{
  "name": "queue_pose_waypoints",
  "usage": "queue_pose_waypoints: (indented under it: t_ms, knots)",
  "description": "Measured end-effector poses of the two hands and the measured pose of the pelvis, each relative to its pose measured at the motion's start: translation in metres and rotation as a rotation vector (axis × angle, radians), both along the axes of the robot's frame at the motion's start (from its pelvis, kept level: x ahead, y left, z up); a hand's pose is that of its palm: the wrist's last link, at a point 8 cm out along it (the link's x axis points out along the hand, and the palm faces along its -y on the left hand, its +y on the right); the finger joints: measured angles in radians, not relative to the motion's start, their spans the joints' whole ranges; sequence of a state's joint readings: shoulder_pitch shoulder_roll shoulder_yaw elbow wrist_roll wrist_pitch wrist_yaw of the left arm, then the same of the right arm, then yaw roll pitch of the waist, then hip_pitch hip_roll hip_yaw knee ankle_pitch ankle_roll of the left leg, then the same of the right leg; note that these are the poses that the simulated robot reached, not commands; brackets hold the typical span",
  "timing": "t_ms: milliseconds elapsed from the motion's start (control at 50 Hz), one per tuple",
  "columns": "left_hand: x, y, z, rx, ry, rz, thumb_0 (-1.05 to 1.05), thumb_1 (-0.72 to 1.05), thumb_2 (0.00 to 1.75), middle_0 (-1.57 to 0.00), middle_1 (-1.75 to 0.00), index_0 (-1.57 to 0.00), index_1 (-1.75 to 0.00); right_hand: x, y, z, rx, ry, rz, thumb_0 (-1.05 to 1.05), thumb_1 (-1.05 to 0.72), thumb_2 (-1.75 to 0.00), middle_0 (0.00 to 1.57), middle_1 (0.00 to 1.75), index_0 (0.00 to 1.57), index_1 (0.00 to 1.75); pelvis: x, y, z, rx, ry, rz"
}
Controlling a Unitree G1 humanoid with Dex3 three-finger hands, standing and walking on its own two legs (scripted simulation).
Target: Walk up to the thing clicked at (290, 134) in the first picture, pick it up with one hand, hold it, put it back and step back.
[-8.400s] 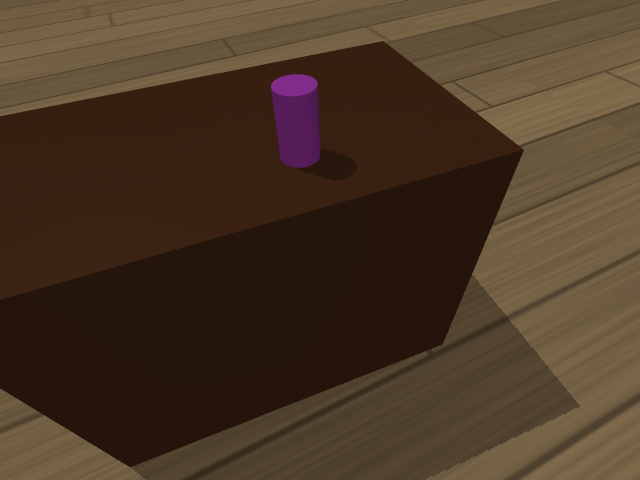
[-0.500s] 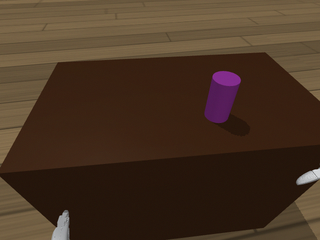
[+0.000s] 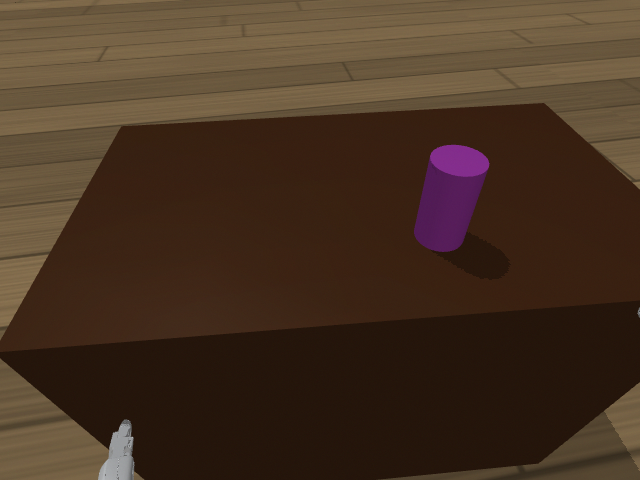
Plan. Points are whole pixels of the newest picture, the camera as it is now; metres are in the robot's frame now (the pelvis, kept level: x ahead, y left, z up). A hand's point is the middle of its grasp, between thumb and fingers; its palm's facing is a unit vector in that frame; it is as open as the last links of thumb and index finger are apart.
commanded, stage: go down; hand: right
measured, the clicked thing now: (447, 200) +0.48 -0.20 +0.10
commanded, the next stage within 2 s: none
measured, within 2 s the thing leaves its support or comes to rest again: neither
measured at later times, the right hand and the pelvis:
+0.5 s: hand out of the picture +0.34 -0.36 +0.22, palm faces +0.20 +0.98 -0.03, open 17.5 cm; pelvis +0.00 +0.00 +0.00, yaw +0 degrees
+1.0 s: hand out of the picture +0.36 -0.38 +0.21, palm faces +0.21 +0.98 +0.01, open 17.4 cm; pelvis +0.01 +0.00 -0.01, yaw +0 degrees
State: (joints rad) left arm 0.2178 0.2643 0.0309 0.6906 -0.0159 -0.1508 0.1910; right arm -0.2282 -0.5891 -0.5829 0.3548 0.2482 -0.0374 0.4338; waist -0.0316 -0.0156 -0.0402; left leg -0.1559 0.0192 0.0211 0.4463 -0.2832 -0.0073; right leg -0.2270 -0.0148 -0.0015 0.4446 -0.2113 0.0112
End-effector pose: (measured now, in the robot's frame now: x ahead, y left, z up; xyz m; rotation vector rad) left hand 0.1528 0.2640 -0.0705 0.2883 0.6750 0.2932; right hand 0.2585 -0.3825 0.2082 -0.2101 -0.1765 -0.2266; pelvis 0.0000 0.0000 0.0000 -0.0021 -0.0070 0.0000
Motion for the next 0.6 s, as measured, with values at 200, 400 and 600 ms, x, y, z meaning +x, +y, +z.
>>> queue_pose_waypoints:
  t_ms: [200, 400, 600]
  knots:
    - [-0.001, -0.011, -0.007, -0.012, 0.013, -0.032, -0.01, -0.55, 0.06, -0.06, -0.05, -0.05, -0.05, 0.017, -0.015, 0.003, 0.090, 0.057, 0.009, -0.01, 0.56, -0.03, 0.05, 0.05, 0.05, 0.05, 0.000, 0.002, -0.001, 0.004, 0.022, -0.007]
    - [-0.012, -0.007, -0.015, 0.000, 0.052, -0.024, -0.01, -0.55, 0.06, -0.06, -0.05, -0.05, -0.06, 0.039, -0.024, 0.009, 0.160, 0.102, 0.026, -0.01, 0.56, -0.03, 0.05, 0.05, 0.05, 0.05, -0.001, 0.004, -0.003, 0.004, 0.055, -0.006]
    - [-0.011, -0.003, -0.010, 0.029, 0.050, -0.019, -0.01, -0.55, 0.06, -0.06, -0.05, -0.05, -0.06, 0.053, -0.033, 0.005, 0.211, 0.141, 0.025, -0.01, 0.55, -0.04, 0.05, 0.05, 0.05, 0.05, 0.001, 0.003, -0.004, 0.008, 0.076, -0.004]
